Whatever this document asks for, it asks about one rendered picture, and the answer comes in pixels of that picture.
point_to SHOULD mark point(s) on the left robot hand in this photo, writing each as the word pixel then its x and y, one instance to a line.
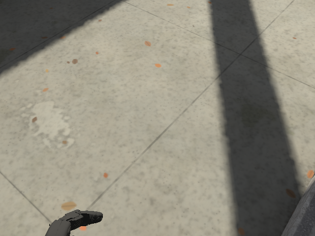
pixel 73 220

